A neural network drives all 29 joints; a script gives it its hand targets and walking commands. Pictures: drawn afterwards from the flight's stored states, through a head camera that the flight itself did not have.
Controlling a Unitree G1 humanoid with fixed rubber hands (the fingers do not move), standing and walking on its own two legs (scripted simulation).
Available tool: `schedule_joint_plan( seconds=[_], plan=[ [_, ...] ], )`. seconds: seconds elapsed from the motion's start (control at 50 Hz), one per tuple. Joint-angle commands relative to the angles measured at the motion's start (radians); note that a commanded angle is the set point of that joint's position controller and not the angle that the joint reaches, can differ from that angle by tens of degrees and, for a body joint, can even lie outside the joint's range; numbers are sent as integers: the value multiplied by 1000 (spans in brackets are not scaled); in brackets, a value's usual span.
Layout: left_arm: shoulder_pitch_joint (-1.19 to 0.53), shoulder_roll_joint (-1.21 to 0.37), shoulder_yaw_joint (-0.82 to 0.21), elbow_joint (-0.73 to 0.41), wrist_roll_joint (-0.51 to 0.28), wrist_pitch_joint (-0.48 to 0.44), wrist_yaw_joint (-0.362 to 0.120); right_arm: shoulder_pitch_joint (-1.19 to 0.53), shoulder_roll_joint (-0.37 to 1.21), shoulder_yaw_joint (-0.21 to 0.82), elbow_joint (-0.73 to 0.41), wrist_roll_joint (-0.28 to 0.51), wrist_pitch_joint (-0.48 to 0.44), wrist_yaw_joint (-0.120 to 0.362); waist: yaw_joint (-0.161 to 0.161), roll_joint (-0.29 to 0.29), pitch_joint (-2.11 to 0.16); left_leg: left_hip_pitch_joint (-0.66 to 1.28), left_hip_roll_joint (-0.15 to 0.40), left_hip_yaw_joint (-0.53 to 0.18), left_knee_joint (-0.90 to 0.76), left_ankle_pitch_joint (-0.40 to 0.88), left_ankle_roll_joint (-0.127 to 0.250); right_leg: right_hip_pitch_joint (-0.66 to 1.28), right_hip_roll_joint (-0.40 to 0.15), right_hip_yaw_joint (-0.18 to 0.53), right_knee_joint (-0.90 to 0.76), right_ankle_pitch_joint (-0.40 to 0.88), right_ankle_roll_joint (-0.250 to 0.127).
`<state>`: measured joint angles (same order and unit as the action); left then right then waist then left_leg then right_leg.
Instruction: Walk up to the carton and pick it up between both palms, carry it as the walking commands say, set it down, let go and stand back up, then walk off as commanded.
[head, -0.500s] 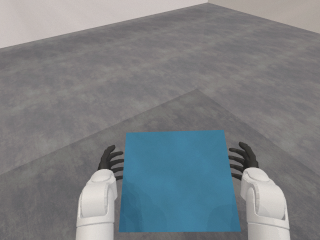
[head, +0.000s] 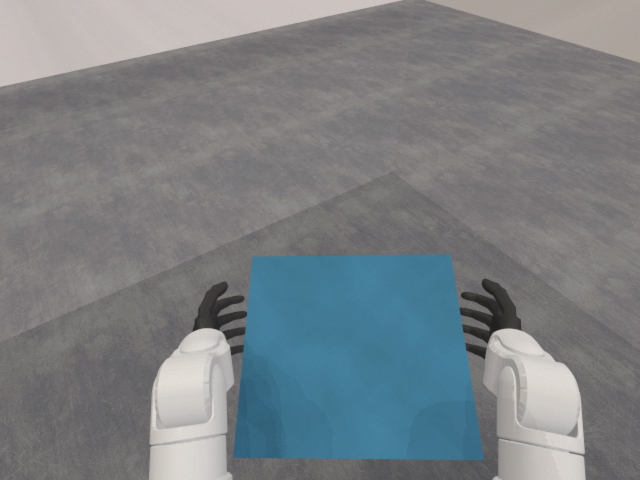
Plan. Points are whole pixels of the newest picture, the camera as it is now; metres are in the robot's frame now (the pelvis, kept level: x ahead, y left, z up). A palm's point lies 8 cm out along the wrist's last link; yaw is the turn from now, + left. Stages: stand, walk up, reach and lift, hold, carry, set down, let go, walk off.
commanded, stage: carry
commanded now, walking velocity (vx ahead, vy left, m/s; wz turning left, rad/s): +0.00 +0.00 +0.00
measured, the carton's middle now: (351, 357) +0.30 -0.01 -0.03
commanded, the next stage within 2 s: none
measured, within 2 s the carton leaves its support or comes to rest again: neither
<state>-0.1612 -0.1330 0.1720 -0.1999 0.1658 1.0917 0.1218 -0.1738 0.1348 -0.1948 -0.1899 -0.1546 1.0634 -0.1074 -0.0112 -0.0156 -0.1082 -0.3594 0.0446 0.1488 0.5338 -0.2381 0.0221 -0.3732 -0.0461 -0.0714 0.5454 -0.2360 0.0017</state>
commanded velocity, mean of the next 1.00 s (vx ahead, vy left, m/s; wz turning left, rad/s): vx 0.00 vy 0.00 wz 0.00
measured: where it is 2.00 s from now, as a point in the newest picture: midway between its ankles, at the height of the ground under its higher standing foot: outside the picture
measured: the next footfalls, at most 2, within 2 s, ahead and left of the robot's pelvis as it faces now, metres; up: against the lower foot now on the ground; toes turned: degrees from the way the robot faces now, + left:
none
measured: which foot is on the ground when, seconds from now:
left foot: down 0.00-1.00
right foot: down 0.00-1.00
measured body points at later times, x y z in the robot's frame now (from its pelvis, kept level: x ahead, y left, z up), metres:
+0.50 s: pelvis +0.01 +0.00 +0.00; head +0.00 +0.01 +0.45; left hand +0.29 +0.17 +0.06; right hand +0.29 -0.18 +0.07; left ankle +0.02 +0.10 -0.73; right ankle +0.03 -0.12 -0.73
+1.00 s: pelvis +0.01 +0.00 +0.00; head +0.00 +0.01 +0.45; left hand +0.29 +0.17 +0.06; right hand +0.29 -0.18 +0.07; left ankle +0.02 +0.10 -0.73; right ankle +0.03 -0.12 -0.73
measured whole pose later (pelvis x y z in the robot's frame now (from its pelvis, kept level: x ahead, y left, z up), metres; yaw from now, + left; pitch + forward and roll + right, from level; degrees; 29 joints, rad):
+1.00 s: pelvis +0.01 +0.00 +0.00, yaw +0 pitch +3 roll +0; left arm -0.18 -0.14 0.18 -0.21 0.15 1.12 0.15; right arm -0.19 0.14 -0.20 -0.21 -0.13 1.10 -0.14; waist -0.01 -0.02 -0.10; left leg -0.34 0.05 0.15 0.54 -0.26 0.02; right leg -0.35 -0.05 -0.07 0.55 -0.25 0.01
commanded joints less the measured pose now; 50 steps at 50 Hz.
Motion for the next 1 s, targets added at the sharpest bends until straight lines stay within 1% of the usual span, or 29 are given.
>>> schedule_joint_plan(
  seconds=[0.0,0.38,0.98],
  plan=[
    [-544,-841,-716,-91,-425,-15,-337,-489,852,708,-49,417,23,335,1,16,-271,122,122,-118,-87,139,14,102,-97,88,-61,141,-29],
    [-564,-872,-722,-82,-445,1,-342,-515,873,716,-51,438,39,339,2,9,-278,142,115,-109,-67,172,16,115,-98,91,-52,185,-30],
    [-565,-877,-730,-92,-457,22,-342,-524,876,726,-71,451,56,336,2,12,-269,147,115,-110,-74,163,17,116,-92,90,-61,175,-32]
  ],
)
